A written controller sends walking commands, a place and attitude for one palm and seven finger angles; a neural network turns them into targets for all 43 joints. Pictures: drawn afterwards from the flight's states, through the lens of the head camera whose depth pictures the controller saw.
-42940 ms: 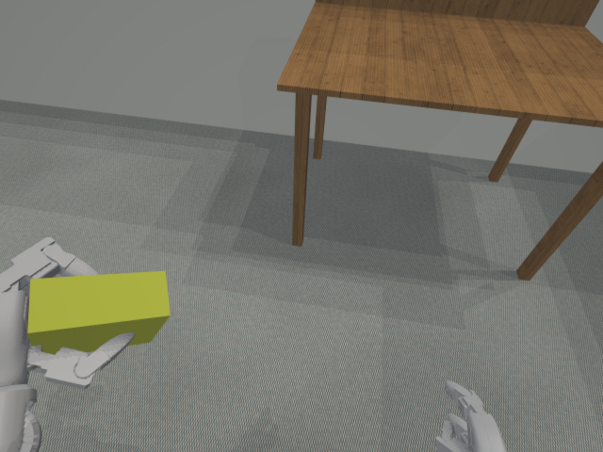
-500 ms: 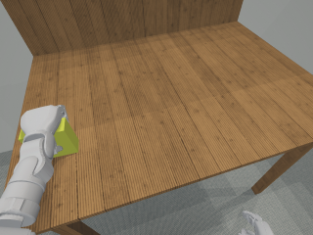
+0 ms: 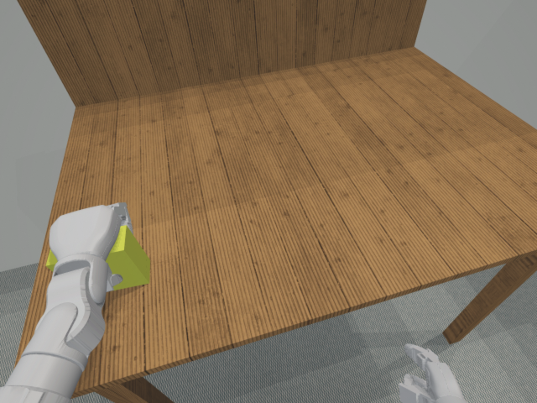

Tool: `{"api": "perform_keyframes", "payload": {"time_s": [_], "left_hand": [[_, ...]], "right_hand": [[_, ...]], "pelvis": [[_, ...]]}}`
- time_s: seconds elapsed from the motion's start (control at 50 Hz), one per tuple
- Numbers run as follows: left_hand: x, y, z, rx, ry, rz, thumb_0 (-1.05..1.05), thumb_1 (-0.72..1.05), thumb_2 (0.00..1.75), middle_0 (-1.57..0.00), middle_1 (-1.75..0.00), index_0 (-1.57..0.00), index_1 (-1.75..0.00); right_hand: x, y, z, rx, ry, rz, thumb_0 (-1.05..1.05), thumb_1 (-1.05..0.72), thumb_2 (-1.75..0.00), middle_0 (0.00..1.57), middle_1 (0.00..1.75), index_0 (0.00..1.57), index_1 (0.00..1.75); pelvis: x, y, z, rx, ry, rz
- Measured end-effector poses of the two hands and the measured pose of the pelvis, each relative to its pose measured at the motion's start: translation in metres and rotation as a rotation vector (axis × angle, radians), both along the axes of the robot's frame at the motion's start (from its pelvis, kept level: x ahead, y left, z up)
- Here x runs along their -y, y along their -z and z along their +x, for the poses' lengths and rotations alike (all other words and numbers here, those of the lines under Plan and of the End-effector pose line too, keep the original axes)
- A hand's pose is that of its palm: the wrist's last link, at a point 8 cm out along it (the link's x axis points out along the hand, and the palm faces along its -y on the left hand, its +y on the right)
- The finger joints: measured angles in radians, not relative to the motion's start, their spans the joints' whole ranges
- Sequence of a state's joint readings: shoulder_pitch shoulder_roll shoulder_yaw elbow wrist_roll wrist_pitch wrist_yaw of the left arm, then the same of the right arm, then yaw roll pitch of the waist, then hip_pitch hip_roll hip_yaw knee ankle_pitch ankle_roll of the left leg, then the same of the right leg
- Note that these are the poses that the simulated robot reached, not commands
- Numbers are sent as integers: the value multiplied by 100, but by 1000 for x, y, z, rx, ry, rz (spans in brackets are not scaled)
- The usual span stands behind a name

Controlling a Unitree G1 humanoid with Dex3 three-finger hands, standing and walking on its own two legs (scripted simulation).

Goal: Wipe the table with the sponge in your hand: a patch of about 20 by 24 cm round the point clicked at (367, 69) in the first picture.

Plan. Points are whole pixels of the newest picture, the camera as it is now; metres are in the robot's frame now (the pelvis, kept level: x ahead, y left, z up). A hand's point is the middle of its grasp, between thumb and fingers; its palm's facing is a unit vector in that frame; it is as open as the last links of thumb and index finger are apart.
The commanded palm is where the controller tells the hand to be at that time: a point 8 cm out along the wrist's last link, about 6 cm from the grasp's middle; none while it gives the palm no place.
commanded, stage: wipe back along the first lane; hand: left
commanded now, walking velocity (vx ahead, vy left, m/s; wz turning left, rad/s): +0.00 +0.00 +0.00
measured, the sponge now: (108, 267) +0.29 +0.31 +0.03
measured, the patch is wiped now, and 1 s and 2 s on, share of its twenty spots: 0.95 0.95 0.95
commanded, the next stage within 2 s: lift the sponge slowly off the table in 0.72 s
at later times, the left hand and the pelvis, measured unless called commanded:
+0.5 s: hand (103, 278) +0.25 +0.28 +0.07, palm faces +0.04 -0.08 -1.00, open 9.0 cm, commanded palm +0.21 +0.26 +0.11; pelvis +0.00 -0.01 +0.00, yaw -1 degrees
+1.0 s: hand (97, 313) +0.20 +0.26 +0.07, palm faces +0.05 -0.12 -0.99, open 9.0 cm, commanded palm +0.17 +0.25 +0.12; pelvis -0.01 -0.01 +0.00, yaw -1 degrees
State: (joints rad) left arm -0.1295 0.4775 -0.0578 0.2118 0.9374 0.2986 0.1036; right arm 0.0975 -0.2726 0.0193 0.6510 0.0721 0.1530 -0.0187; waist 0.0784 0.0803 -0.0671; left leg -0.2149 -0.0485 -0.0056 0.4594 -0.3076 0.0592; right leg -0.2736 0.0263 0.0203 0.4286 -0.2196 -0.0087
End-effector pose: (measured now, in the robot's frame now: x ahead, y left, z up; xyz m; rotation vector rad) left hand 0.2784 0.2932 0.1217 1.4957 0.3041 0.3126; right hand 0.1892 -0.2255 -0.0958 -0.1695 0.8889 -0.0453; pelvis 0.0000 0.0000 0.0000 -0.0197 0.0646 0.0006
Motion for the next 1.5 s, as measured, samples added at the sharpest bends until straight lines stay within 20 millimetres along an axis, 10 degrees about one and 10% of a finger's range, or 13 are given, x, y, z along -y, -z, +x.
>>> {"api": "perform_keyframes", "payload": {"time_s": [0.36, 0.88, 1.5], "left_hand": [[13, -1, -36, 16, -9, -27, 2, -41, 110, -75, -149, -80, -150], [34, -3, -99, 47, -18, -72, 3, -41, 109, -75, -149, -81, -149], [42, -17, -98, 26, -15, -80, -1, -44, 109, -80, -143, -86, -144]], "right_hand": [[-3, -16, 33, 98, -39, 4, 1, -90, -90, 20, 30, 20, 30], [-10, -18, 26, 123, -71, 28, 1, -90, -90, 20, 30, 19, 30], [1, -26, 26, 142, -94, -14, 1, -90, -90, 20, 30, 20, 30]], "pelvis": [[4, -1, 5, 30, 7, 1], [8, 0, -7, 75, 21, 7], [22, -4, -17, 131, 14, 12]]}}
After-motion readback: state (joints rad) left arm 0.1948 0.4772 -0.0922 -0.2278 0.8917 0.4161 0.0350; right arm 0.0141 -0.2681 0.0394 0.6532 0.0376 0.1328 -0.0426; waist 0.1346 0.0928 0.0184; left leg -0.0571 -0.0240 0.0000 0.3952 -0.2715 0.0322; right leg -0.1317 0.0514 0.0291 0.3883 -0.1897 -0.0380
